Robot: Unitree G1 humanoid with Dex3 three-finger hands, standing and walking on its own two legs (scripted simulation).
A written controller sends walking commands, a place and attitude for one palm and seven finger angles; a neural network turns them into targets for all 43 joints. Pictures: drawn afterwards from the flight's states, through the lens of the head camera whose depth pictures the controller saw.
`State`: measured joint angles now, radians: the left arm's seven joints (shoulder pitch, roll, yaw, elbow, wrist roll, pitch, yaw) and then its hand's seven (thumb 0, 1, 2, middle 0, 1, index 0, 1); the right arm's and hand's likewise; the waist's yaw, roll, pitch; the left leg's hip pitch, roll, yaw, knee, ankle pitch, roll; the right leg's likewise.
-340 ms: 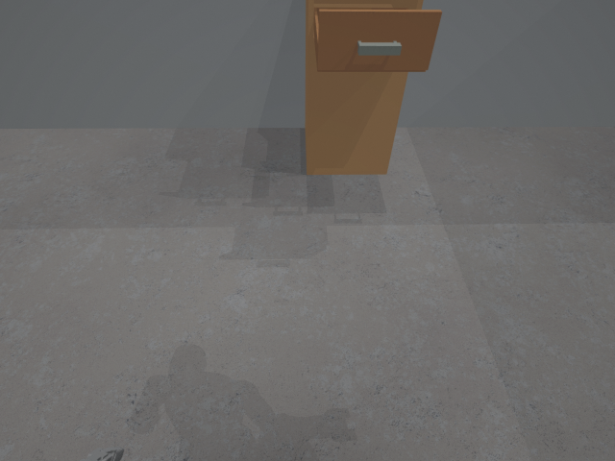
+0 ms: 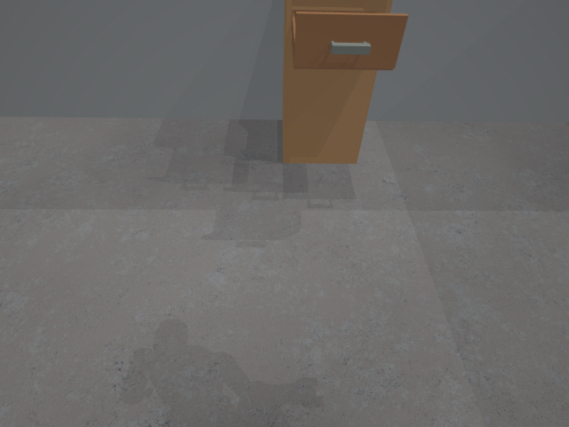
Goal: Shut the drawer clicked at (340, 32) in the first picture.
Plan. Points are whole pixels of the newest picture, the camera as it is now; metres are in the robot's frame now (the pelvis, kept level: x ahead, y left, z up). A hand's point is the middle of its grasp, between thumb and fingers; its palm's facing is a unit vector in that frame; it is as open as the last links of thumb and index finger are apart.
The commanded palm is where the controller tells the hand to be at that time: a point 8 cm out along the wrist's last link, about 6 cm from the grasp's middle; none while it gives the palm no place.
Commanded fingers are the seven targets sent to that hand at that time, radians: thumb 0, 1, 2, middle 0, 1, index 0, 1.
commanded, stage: stand and wait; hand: left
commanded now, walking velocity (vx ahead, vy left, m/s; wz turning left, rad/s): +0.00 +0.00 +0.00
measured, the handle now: (349, 46) +1.29 -0.14 +0.01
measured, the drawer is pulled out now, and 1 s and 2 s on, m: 0.30 0.30 0.30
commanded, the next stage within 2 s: look at it before walking up in 0.48 s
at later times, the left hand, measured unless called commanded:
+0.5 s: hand out of the picture +0.07 +0.24 -0.15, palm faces -0.03 -0.94 -0.33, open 7.4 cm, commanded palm none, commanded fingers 0.00 0.90 0.90 -0.20 -0.30 -0.20 -0.30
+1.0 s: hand out of the picture +0.07 +0.24 -0.15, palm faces -0.03 -0.95 -0.32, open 7.4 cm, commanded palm none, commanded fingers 0.00 0.90 0.90 -0.20 -0.30 -0.20 -0.30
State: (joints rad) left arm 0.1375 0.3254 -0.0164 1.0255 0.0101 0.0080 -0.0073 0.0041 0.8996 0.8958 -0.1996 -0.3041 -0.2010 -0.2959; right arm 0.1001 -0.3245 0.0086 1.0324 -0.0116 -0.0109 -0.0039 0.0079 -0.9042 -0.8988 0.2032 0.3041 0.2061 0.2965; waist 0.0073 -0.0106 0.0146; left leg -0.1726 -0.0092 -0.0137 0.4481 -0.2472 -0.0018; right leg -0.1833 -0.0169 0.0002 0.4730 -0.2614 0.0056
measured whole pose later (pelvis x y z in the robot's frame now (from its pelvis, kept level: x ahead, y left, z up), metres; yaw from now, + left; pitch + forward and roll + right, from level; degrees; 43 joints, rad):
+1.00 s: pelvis +0.00 +0.00 +0.00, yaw +0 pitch -2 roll +0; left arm 0.14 0.34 -0.01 1.09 0.01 0.00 -0.01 0.00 0.90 0.90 -0.20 -0.30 -0.20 -0.30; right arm 0.11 -0.33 0.01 1.11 0.00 -0.01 0.00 0.01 -0.90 -0.90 0.20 0.30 0.21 0.30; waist 0.01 -0.02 0.03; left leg -0.14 0.00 -0.01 0.38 -0.21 -0.01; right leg -0.15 -0.01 0.00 0.40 -0.22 0.00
